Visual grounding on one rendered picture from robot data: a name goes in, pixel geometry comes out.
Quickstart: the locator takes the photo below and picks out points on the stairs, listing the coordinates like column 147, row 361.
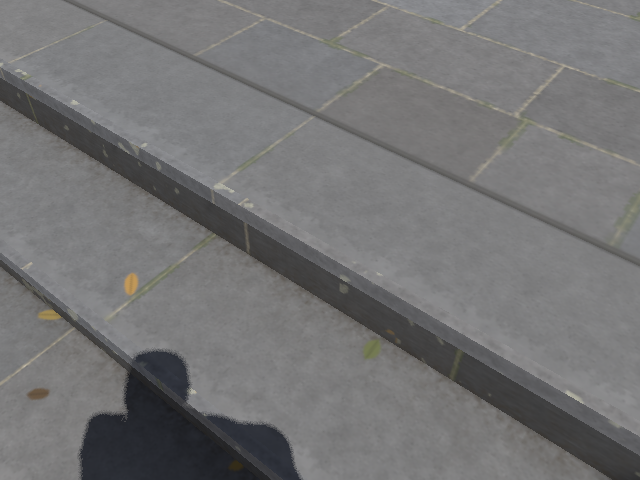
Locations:
column 328, row 402

